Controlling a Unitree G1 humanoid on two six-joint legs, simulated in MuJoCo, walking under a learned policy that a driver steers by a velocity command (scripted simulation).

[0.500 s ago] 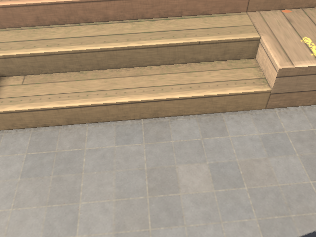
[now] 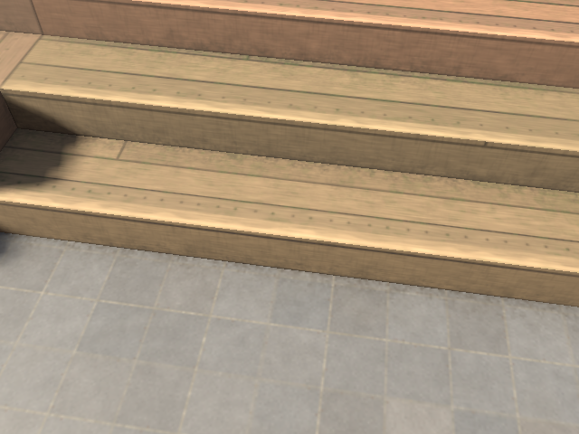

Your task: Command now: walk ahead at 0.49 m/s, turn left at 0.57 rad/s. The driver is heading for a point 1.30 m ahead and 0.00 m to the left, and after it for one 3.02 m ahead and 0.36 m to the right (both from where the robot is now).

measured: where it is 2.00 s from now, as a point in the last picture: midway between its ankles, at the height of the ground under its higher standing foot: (247, 220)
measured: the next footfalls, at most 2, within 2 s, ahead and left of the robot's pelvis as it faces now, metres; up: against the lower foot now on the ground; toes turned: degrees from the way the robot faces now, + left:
right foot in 0.24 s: +0.31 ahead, -0.15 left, +0.00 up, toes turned +8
left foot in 0.72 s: +0.50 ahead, +0.09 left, +0.00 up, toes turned +10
